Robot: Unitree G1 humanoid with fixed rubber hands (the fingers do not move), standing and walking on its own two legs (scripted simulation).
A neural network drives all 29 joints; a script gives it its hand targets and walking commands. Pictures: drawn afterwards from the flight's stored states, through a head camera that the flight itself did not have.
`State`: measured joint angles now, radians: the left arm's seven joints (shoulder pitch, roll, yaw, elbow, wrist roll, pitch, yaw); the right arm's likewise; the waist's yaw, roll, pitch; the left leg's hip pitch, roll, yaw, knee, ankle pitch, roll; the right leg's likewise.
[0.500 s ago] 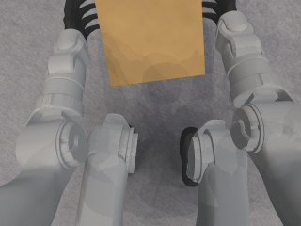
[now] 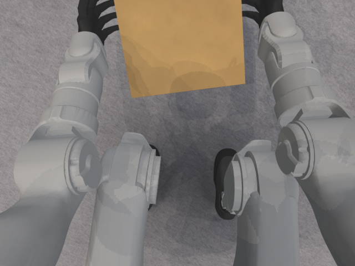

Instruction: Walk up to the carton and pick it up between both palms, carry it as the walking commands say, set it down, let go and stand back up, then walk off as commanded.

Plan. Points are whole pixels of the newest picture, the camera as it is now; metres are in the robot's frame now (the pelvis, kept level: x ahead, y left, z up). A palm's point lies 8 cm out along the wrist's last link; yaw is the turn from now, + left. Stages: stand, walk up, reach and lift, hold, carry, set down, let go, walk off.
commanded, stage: set down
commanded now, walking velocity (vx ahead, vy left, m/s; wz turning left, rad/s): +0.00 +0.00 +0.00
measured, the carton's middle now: (181, 38) +0.52 +0.02 -0.26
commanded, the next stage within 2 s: let go in 1.92 s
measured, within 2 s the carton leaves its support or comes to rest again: neither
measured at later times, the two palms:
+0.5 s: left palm (80, 41) +0.49 +0.21 -0.18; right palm (289, 13) +0.54 -0.17 -0.18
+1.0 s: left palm (23, 9) +0.50 +0.21 -0.04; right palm out of the picture +0.55 -0.18 -0.04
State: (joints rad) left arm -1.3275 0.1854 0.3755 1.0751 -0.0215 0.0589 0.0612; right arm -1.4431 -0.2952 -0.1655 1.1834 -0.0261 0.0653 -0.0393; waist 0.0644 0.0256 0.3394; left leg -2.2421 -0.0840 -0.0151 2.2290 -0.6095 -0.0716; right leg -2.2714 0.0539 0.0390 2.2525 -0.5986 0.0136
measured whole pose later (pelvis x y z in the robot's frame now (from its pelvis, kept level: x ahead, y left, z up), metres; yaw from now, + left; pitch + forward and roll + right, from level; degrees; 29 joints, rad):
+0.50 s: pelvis -0.01 +0.00 +0.00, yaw +0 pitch +34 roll +3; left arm -1.36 0.30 0.17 1.16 -0.25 -0.01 0.12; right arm -1.50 -0.44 0.02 1.24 0.22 0.01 -0.07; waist 0.07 0.01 0.40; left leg -2.25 -0.03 0.01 2.22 -0.56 -0.04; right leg -2.28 0.03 0.03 2.24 -0.56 0.00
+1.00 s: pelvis +0.00 +0.00 +0.07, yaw +0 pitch +43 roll +3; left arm -1.15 0.24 0.25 0.88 -0.15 0.10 0.13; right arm -1.30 -0.39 -0.10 1.03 0.11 0.11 -0.06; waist 0.07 -0.01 0.08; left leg -2.16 -0.04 0.00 1.96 -0.54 -0.04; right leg -2.18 0.03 0.03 1.98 -0.55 0.00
